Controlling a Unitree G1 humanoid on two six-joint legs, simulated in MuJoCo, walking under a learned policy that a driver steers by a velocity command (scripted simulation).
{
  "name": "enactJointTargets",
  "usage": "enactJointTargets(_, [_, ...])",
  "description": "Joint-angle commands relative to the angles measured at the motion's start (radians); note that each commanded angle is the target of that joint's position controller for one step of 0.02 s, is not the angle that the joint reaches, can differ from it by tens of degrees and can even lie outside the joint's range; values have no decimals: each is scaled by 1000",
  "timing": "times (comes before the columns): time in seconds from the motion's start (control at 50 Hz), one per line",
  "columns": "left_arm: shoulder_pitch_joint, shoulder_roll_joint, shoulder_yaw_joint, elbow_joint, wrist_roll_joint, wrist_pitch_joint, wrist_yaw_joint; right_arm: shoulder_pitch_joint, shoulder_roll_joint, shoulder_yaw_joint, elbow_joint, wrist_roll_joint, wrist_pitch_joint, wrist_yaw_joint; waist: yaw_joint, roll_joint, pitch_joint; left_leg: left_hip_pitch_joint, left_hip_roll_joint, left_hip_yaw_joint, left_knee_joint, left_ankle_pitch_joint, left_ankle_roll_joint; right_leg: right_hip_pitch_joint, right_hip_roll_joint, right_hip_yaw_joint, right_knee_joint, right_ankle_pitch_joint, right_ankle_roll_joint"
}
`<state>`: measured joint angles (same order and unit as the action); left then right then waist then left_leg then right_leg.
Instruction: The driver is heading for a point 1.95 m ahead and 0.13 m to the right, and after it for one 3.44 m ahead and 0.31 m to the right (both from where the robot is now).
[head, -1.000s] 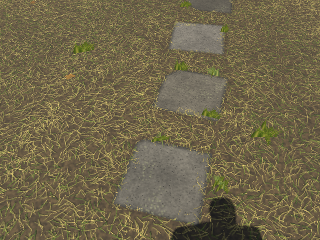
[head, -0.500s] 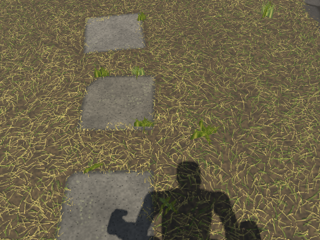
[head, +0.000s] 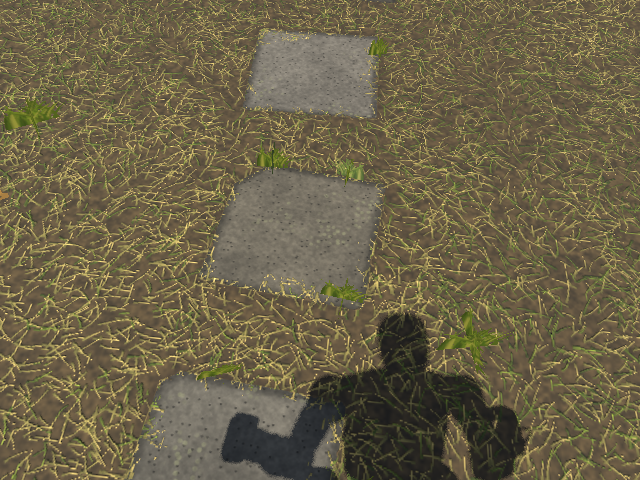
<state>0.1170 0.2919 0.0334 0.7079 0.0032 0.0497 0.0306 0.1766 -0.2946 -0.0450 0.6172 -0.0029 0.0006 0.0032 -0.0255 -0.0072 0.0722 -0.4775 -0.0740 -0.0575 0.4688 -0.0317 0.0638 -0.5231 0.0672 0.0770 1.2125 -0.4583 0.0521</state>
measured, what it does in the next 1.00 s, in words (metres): walks ahead: right foot, then left foot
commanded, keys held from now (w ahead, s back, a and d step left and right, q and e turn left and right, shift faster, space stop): w+q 0.22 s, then w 0.14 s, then w+e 0.22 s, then e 0.42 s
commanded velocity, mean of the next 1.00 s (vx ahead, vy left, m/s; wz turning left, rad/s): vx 0.28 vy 0.00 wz -0.01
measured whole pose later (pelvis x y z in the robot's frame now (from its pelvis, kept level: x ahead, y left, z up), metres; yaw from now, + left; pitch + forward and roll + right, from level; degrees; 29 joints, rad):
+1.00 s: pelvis +0.27 +0.04 +0.01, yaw -3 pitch +2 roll +3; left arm 0.15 0.31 0.07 0.64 -0.01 0.03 -0.03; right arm 0.18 -0.30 -0.08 0.76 0.03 -0.04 -0.01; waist -0.03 -0.01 0.06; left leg -0.13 0.04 0.20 0.41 -0.31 -0.02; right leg -0.53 -0.06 -0.02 0.68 -0.17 0.00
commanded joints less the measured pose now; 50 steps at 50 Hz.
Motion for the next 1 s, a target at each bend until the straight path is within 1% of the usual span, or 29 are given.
enactJointTargets(0.02, [153,76,28,-23,-5,-2,3,-46,-147,-47,-96,3,18,-25,69,165,-210,111,171,-290,-230,-367,126,83,-10,-35,-221,64,15])
enactJointTargets(0.12, [175,83,35,-15,-1,-45,-9,-5,-180,-72,-91,14,21,-45,59,232,-232,80,176,-349,-250,-594,96,245,5,-73,-493,41,-16])
enactJointTargets(0.16, [278,85,41,24,-1,-65,-16,-50,-165,-72,-107,25,30,-45,116,230,-190,-9,135,-327,-233,-647,43,376,2,-104,-689,115,-67])
enactJointTargets(0.18, [371,112,51,63,10,-74,-15,-90,-132,-66,-128,26,32,-44,159,173,-146,-125,66,-258,-126,-633,-28,485,-56,-67,-844,91,-105])
enactJointTargets(0.2, [355,157,65,57,4,-81,-10,-16,-22,-43,-109,30,32,-37,103,-123,-154,-247,-29,-103,286,-582,-50,541,-337,240,-915,-117,-147])
enactJointTargets(0.22, [241,239,78,7,38,-93,-22,-53,-69,-54,-164,30,11,-27,64,-279,-28,-437,-25,-106,456,-458,-39,382,-466,591,-1070,-379,-260])
enactJointTargets(0.24, [158,208,77,-24,36,-111,-12,-45,-121,-66,-149,28,-4,-20,24,-213,26,-449,21,-167,553,-360,-25,342,-464,580,-1090,-404,-277])
enactJointTargets(0.26, [128,153,64,-22,13,-123,-3,-5,-132,-69,-116,19,-10,-13,7,-160,34,-448,24,-164,586,-272,-31,367,-414,467,-1076,-299,-239])
enactJointTargets(0.28, [142,126,56,-18,0,-129,-2,32,-116,-66,-79,7,-12,-11,8,-127,5,-418,28,-144,618,-227,-46,402,-364,370,-1062,-199,-206])
enactJointTargets(0.3, [178,125,54,-2,-2,-134,-2,33,-93,-59,-67,2,-19,-7,23,-106,11,-409,30,-128,645,-174,-57,405,-336,296,-1068,-124,-197])
enactJointTargets(0.38, [317,85,39,51,3,-139,-10,-59,-50,-42,-82,18,-40,0,87,-105,18,-416,62,-66,597,-64,-82,471,-299,147,-1076,82,-211])
enactJointTargets(0.44, [359,103,35,77,-9,-122,-12,-173,-14,-21,-119,14,-59,14,126,-134,33,-328,113,38,381,-23,-107,466,-284,108,-1083,208,-221])
enactJointTargets(0.48, [377,132,39,87,-11,-113,-9,-235,4,-12,-132,24,-76,29,152,-145,48,-216,94,70,236,-36,-118,427,-275,85,-1070,269,-222])
enactJointTargets(0.52, [398,161,46,98,-18,-106,-11,-249,-9,-15,-131,32,-89,41,157,-157,50,-113,64,93,141,-84,-118,412,-282,90,-1045,296,-229])
enactJointTargets(0.56, [405,171,51,111,-31,-98,-13,-230,-32,-23,-128,38,-99,45,132,-176,43,-25,53,77,53,-126,-97,428,-307,136,-1001,316,-226])
enactJointTargets(0.58, [392,176,54,114,-35,-94,-13,-189,-50,-31,-118,42,-103,43,97,-187,23,48,47,73,11,-130,-79,431,-322,153,-968,374,-218])
enactJointTargets(0.6, [364,171,52,113,-35,-91,-11,-99,-76,-47,-91,39,-106,35,35,-174,-23,188,35,74,-61,-85,-48,420,-297,129,-874,559,-189])
enactJointTargets(0.62, [350,153,50,106,-30,-95,-12,21,-125,-68,-62,24,-107,21,-26,-144,-126,400,78,41,-76,-18,-14,368,-235,71,-703,670,-145])
enactJointTargets(0.64, [314,82,28,53,1,-106,-11,206,-206,-86,-42,-11,-99,3,-102,-6,-330,747,298,-153,25,214,50,147,-163,27,-383,415,-93])
enactJointTargets(0.66, [411,-13,2,22,-7,-123,-8,223,-262,-92,-30,-25,-80,3,-44,321,-459,928,547,-482,-16,367,208,-152,-34,-14,-98,-169,-33])
enactJointTargets(0.68, [395,97,35,46,-31,-123,-6,216,-165,-71,-31,-24,-73,1,-65,230,-429,819,519,-463,-51,379,222,-170,-82,78,29,-158,-15])
enactJointTargets(0.7, [324,124,49,33,-45,-112,-5,149,-107,-52,-29,-15,-69,-2,-46,204,-294,714,472,-283,-47,459,194,-213,-107,45,67,-113,-7])
enactJointTargets(0.72, [302,109,51,41,-37,-98,-1,85,-72,-41,-26,-7,-66,-1,-14,152,-235,605,411,-175,-65,466,163,-193,-137,19,46,-58,1])
enactJointTargets(0.74, [289,96,55,37,-26,-80,1,28,-48,-36,-22,1,-63,1,17,144,-172,493,374,-106,-100,441,142,-163,-153,5,6,-8,5])
enactJointTargets(0.76, [293,70,55,35,-26,-62,1,-15,-42,-35,-16,-3,-65,1,45,155,-131,389,349,-47,-144,422,129,-102,-160,-8,-25,30,9])
enactJointTargets(0.8, [267,26,47,5,-24,-41,-2,-57,-66,-45,2,-13,-75,-4,69,147,-92,295,357,10,-204,422,147,-62,-151,-37,-105,91,20])
enactJointTargets(0.86, [207,19,42,-40,-10,-37,-19,-92,-103,-58,27,-5,-74,-18,69,132,-101,291,352,90,-213,407,143,-8,-160,-48,-312,241,6])
enactJointTargets(0.94, [132,64,53,-94,-12,-31,-57,-99,-143,-70,55,25,-61,-23,53,114,-119,322,369,138,-168,342,113,79,-149,-69,-481,331,-37])
enactJointTargets(1.0, [113,100,73,-134,-10,-19,-67,-96,-167,-79,71,49,-49,-17,64,91,-112,334,373,159,-42,269,71,144,-114,-107,-597,311,-87])
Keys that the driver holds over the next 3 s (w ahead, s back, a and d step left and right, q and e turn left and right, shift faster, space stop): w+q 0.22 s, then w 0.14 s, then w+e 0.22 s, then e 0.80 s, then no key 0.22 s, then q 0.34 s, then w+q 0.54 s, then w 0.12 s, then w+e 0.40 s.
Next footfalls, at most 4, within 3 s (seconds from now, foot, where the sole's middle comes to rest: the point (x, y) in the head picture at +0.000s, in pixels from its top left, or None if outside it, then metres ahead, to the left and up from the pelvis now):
0.18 right None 0.07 -0.15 -0.76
0.64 left None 0.25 0.17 -0.76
1.04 right None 0.40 -0.08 -0.76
1.46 left None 0.41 0.15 -0.76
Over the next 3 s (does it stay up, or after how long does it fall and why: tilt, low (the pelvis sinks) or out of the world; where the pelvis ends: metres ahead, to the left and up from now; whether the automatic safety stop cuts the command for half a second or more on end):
stays up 0.75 0.09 0.01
